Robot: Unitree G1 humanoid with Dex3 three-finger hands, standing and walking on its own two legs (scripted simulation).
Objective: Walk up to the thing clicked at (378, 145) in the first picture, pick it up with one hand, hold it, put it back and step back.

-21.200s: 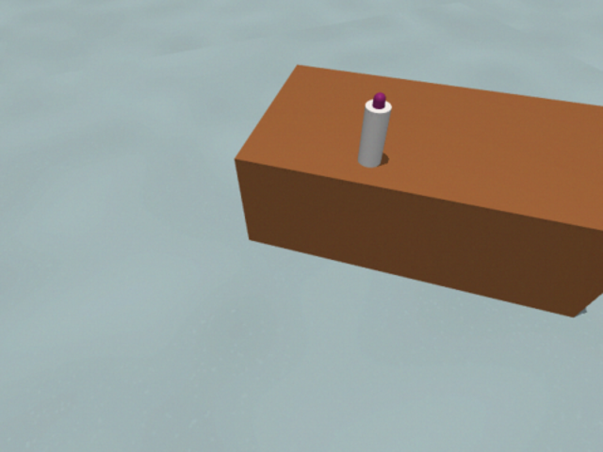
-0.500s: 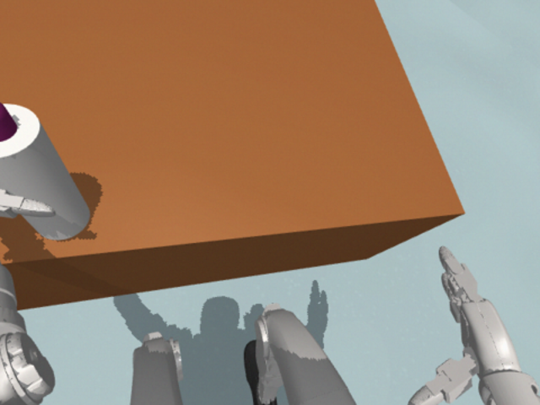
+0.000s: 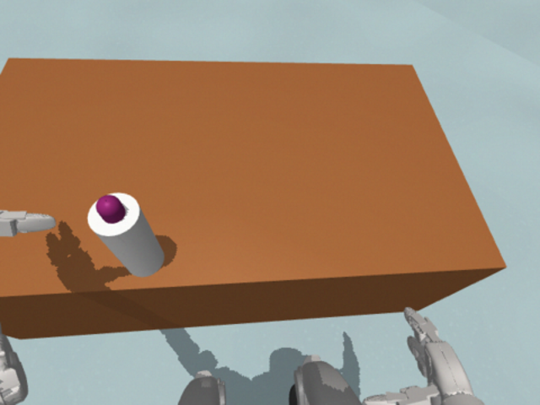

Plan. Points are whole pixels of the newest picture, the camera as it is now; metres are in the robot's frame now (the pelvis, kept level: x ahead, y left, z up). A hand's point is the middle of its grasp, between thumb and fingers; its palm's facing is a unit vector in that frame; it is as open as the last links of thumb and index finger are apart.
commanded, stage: home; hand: left
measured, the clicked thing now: (128, 235) +0.43 +0.23 -0.12
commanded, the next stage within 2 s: none
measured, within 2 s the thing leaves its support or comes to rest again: neither
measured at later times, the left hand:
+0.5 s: hand (99, 331) +0.25 +0.21 -0.02, palm faces +0.19 -0.94 -0.27, open 17.1 cm
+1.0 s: hand (134, 397) +0.17 +0.16 -0.02, palm faces +0.14 -0.95 -0.28, open 17.4 cm
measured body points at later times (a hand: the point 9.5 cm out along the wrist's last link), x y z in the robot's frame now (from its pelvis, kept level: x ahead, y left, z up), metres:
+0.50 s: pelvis +0.02 -0.01 +0.04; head +0.06 +0.01 +0.49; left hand +0.24 +0.26 +0.00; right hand +0.19 -0.23 -0.01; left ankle +0.01 +0.11 -0.66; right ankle +0.04 -0.14 -0.66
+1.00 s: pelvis +0.01 -0.02 +0.04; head +0.03 -0.02 +0.49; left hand +0.16 +0.21 +0.00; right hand +0.18 -0.25 -0.04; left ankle +0.01 +0.11 -0.66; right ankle +0.03 -0.14 -0.66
